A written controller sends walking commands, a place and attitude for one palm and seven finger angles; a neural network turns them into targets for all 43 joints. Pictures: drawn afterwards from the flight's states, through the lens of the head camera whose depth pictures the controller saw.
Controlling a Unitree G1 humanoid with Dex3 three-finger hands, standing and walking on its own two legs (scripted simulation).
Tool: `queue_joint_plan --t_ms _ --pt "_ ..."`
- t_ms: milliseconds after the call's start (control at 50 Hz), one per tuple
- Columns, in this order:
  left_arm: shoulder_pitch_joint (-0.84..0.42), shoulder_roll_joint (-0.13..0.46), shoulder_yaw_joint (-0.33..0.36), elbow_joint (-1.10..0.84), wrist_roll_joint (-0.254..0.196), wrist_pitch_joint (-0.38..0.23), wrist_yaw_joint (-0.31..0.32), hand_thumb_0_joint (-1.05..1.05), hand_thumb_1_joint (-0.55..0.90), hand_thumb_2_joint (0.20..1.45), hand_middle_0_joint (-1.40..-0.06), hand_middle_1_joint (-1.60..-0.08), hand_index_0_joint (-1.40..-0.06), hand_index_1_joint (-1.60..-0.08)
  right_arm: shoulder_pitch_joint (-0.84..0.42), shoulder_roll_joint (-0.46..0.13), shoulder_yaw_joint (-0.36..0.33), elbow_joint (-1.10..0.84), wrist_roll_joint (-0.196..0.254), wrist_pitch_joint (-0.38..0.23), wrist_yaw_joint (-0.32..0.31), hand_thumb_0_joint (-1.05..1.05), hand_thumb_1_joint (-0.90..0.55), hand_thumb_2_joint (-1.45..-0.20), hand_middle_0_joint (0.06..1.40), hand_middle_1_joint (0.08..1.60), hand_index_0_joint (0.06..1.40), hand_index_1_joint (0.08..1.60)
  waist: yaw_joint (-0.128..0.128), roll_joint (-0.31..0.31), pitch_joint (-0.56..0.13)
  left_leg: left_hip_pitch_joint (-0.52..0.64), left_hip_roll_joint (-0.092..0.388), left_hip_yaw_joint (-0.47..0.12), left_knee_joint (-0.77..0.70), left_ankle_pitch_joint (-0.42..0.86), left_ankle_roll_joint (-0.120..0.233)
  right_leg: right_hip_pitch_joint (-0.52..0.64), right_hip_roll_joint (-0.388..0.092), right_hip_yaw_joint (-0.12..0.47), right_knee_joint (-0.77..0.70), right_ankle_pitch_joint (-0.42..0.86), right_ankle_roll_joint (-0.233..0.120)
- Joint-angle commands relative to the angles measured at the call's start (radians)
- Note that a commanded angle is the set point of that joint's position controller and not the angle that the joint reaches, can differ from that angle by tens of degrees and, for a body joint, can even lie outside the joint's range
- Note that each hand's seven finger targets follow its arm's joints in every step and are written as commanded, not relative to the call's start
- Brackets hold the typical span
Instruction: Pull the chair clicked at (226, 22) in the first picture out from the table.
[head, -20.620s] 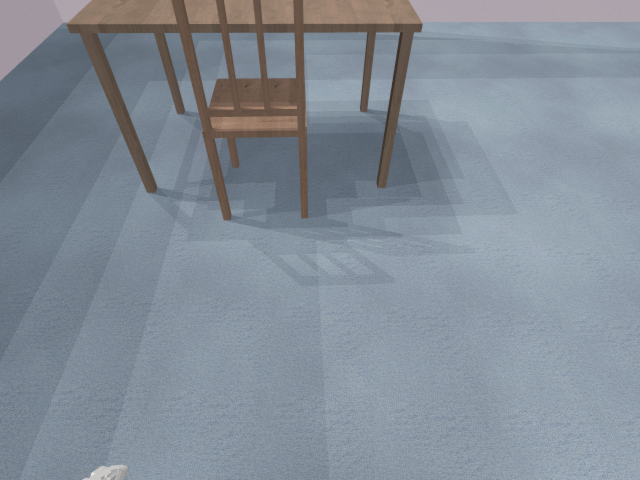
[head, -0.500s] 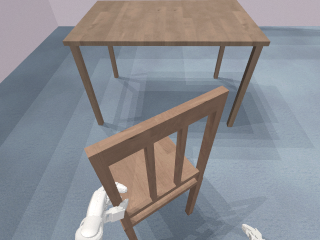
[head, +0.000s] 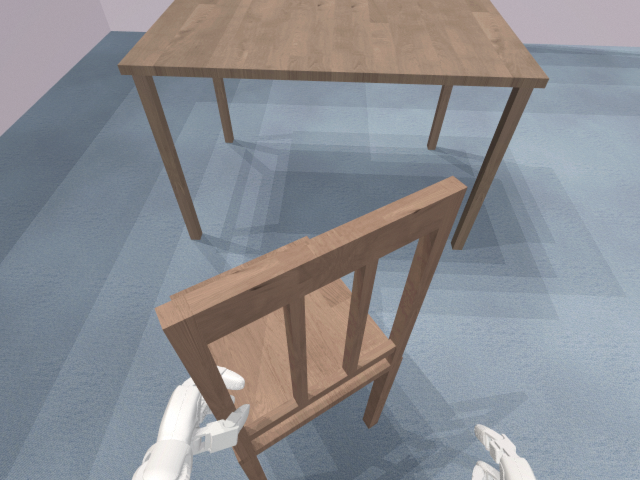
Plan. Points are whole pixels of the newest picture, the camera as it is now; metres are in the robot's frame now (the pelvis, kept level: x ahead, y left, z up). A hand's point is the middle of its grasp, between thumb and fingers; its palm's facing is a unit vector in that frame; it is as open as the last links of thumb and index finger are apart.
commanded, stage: open the thumb and straighten the fingers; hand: left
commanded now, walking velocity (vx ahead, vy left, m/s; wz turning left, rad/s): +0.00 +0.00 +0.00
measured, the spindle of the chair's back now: (297, 357) +0.30 +0.05 -0.06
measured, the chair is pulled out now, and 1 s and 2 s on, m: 0.65 0.65 0.65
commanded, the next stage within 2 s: draw the fingers out of the gap in 0.62 s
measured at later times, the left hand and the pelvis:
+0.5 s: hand (225, 416) +0.22 +0.14 -0.07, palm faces +0.02 -0.99 -0.17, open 16.0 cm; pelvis +0.01 -0.01 -0.04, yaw +2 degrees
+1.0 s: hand (210, 460) +0.17 +0.15 -0.07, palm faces +0.04 -0.99 -0.16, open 17.4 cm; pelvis +0.01 -0.01 -0.04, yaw +2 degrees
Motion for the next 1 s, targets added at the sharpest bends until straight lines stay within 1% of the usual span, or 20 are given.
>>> queue_joint_plan --t_ms 0,80,100,140,220,260,300,340,360,460,540,580,680,700,740,760,780,860,900,980 --pt "-0.073 0.026 -0.028 -0.329 -0.009 -0.040 -0.022 0.000 0.054 0.492 -0.500 -1.450 -0.500 -1.450 -0.105 -0.134 -0.052 -0.191 0.005 -0.088 0.012 0.000 -0.900 -0.900 0.200 0.300 0.200 0.300 -0.006 0.039 -0.146 -0.067 0.022 0.007 0.008 0.053 0.015 -0.031 -0.005 -0.034 0.020 0.042 -0.045" --pt "-0.018 0.031 -0.020 -0.374 -0.011 0.022 -0.016 0.000 -0.429 0.258 -0.475 -1.378 -0.475 -1.378 -0.093 -0.146 -0.057 -0.219 0.001 -0.113 0.002 0.000 -0.900 -0.900 0.200 0.300 0.200 0.300 0.001 -0.011 -0.188 -0.117 0.015 -0.001 0.072 0.047 0.020 -0.079 -0.001 -0.041 0.084 0.039 -0.038" --pt "-0.062 0.180 0.129 -0.362 -0.013 0.034 -0.006 0.000 -0.550 0.200 -0.450 -1.305 -0.450 -1.305 -0.075 -0.169 -0.064 -0.205 0.000 -0.108 -0.008 0.000 -0.900 -0.900 0.200 0.300 0.200 0.300 0.008 -0.026 -0.200 -0.140 0.011 -0.003 0.088 0.042 0.021 -0.086 0.001 -0.030 0.094 0.043 -0.036" --pt "-0.050 0.095 0.063 -0.412 -0.018 0.054 -0.023 0.000 -0.550 0.200 -0.400 -1.160 -0.400 -1.160 -0.079 -0.149 -0.057 -0.231 -0.001 -0.119 -0.018 0.000 -0.900 -0.900 0.200 0.300 0.200 0.300 -0.001 -0.025 -0.227 -0.140 0.003 0.006 0.117 0.061 0.026 -0.097 0.000 -0.037 0.121 0.066 -0.030" --pt "-0.017 0.094 0.064 -0.432 -0.029 0.091 -0.047 0.000 -0.550 0.200 -0.300 -0.870 -0.300 -0.870 -0.057 -0.158 -0.057 -0.242 -0.003 -0.132 -0.030 0.000 -0.900 -0.900 0.200 0.300 0.200 0.300 -0.009 -0.052 -0.232 -0.174 -0.001 0.004 0.164 0.070 0.027 -0.124 0.000 -0.039 0.155 0.089 -0.023" --pt "0.006 0.124 0.082 -0.472 -0.026 0.102 -0.050 0.000 -0.550 0.200 -0.250 -0.725 -0.250 -0.725 -0.050 -0.162 -0.058 -0.250 -0.005 -0.142 -0.036 0.000 -0.900 -0.900 0.200 0.300 0.200 0.300 0.000 -0.022 -0.253 -0.179 -0.003 0.003 0.183 0.100 0.028 -0.117 -0.002 -0.037 0.170 0.119 -0.028" --pt "0.004 0.134 0.093 -0.486 -0.028 0.116 -0.050 0.000 -0.550 0.200 -0.200 -0.580 -0.200 -0.580 -0.033 -0.163 -0.056 -0.251 -0.007 -0.142 -0.040 0.000 -0.900 -0.900 0.200 0.300 0.200 0.300 -0.014 -0.050 -0.253 -0.188 -0.006 0.002 0.203 0.111 0.030 -0.127 -0.002 -0.037 0.182 0.147 -0.022" --pt "0.024 0.128 0.089 -0.515 -0.028 0.125 -0.053 0.000 -0.550 0.200 -0.150 -0.435 -0.150 -0.435 -0.029 -0.160 -0.055 -0.263 -0.008 -0.145 -0.042 0.000 -0.900 -0.900 0.200 0.300 0.200 0.300 -0.014 -0.040 -0.262 -0.196 -0.009 0.002 0.217 0.113 0.031 -0.135 -0.003 -0.041 0.194 0.150 -0.019" --pt "0.043 0.157 0.114 -0.515 -0.024 0.130 -0.052 0.000 -0.550 0.200 -0.125 -0.363 -0.125 -0.363 -0.031 -0.163 -0.058 -0.261 -0.007 -0.145 -0.044 0.000 -0.900 -0.900 0.200 0.300 0.200 0.300 -0.005 -0.024 -0.255 -0.204 -0.008 0.003 0.221 0.116 0.030 -0.134 -0.004 -0.035 0.191 0.150 -0.023" --pt "0.075 0.178 0.144 -0.530 -0.031 0.147 -0.066 0.000 -0.550 0.200 0.000 0.000 0.000 0.000 -0.022 -0.160 -0.055 -0.270 -0.010 -0.142 -0.053 0.000 -0.900 -0.900 0.200 0.300 0.200 0.300 -0.007 -0.046 -0.253 -0.240 -0.017 0.005 0.249 0.108 0.036 -0.138 -0.005 -0.031 0.202 0.161 -0.017" --pt "0.085 0.154 0.112 -0.585 -0.035 0.140 -0.078 0.000 -0.550 0.200 0.000 0.000 0.000 0.000 -0.014 -0.153 -0.053 -0.277 -0.007 -0.155 -0.058 0.000 -0.900 -0.900 0.200 0.300 0.200 0.300 -0.019 -0.007 -0.270 -0.220 -0.016 0.004 0.262 0.116 0.037 -0.157 -0.007 -0.037 0.216 0.161 -0.015" --pt "0.092 0.161 0.114 -0.579 -0.039 0.147 -0.079 0.000 -0.550 0.200 0.000 0.000 0.000 0.000 -0.012 -0.157 -0.054 -0.273 -0.008 -0.160 -0.061 0.000 -0.900 -0.900 0.200 0.300 0.200 0.300 -0.026 -0.039 -0.263 -0.232 -0.016 0.000 0.270 0.112 0.038 -0.162 -0.007 -0.036 0.213 0.161 -0.011" --pt "0.090 0.170 0.118 -0.585 -0.040 0.155 -0.079 0.000 -0.550 0.200 0.000 0.000 0.000 0.000 -0.014 -0.159 -0.050 -0.275 -0.009 -0.163 -0.065 0.000 -0.900 -0.900 0.200 0.300 0.200 0.300 -0.023 -0.020 -0.253 -0.251 -0.021 -0.005 0.271 0.077 0.040 -0.178 -0.009 -0.035 0.213 0.111 -0.012" --pt "0.162 0.184 0.151 -0.569 -0.041 0.159 -0.077 0.000 -0.550 0.200 0.000 0.000 0.000 0.000 -0.021 -0.154 -0.057 -0.277 -0.008 -0.161 -0.065 0.000 -0.900 -0.900 0.200 0.300 0.200 0.300 -0.002 -0.039 -0.262 -0.257 -0.018 -0.004 0.268 0.078 0.037 -0.165 -0.008 -0.040 0.218 0.106 -0.014" --pt "0.205 0.160 0.125 -0.617 -0.042 0.159 -0.080 0.000 -0.550 0.200 0.000 0.000 0.000 0.000 -0.027 -0.144 -0.057 -0.290 -0.005 -0.163 -0.061 0.000 -0.900 -0.900 0.200 0.300 0.200 0.300 -0.001 -0.003 -0.282 -0.249 -0.020 0.001 0.269 0.090 0.036 -0.156 -0.012 -0.037 0.221 0.123 -0.014" --pt "0.254 0.172 0.144 -0.598 -0.039 0.168 -0.078 0.000 -0.550 0.200 0.000 0.000 0.000 0.000 -0.036 -0.144 -0.060 -0.288 -0.006 -0.159 -0.062 0.000 -0.900 -0.900 0.200 0.300 0.200 0.300 0.011 -0.028 -0.271 -0.267 -0.018 -0.004 0.265 0.096 0.036 -0.145 -0.009 -0.041 0.221 0.126 -0.020" --pt "0.260 0.161 0.128 -0.623 -0.040 0.166 -0.076 0.000 -0.550 0.200 0.000 0.000 0.000 0.000 -0.032 -0.142 -0.060 -0.293 -0.005 -0.157 -0.062 0.000 -0.900 -0.900 0.200 0.300 0.200 0.300 -0.001 -0.049 -0.264 -0.265 -0.018 -0.002 0.270 0.096 0.038 -0.153 -0.010 -0.038 0.221 0.139 -0.014" --pt "0.331 0.157 0.121 -0.689 -0.027 0.162 -0.065 0.000 -0.550 0.200 0.000 0.000 0.000 0.000 -0.045 -0.132 -0.066 -0.299 -0.006 -0.155 -0.064 0.000 -0.900 -0.900 0.200 0.300 0.200 0.300 0.002 -0.010 -0.237 -0.275 -0.016 -0.008 0.269 0.080 0.036 -0.185 -0.006 -0.050 0.227 0.092 -0.022" --pt "0.354 0.142 0.102 -0.717 -0.027 0.154 -0.061 0.000 -0.550 0.200 0.000 0.000 0.000 0.000 -0.038 -0.129 -0.067 -0.304 -0.006 -0.158 -0.068 0.000 -0.900 -0.900 0.200 0.300 0.200 0.300 -0.008 -0.035 -0.231 -0.275 -0.016 -0.011 0.275 0.057 0.038 -0.208 -0.004 -0.052 0.228 0.063 -0.017" --pt "0.395 0.131 0.072 -0.796 -0.013 0.133 -0.058 0.000 -0.550 0.200 0.000 0.000 0.000 0.000 -0.037 -0.125 -0.067 -0.314 -0.005 -0.167 -0.073 0.000 -0.900 -0.900 0.200 0.300 0.200 0.300 -0.009 0.020 -0.227 -0.272 -0.018 -0.021 0.280 0.046 0.037 -0.243 0.000 -0.062 0.245 0.021 -0.027"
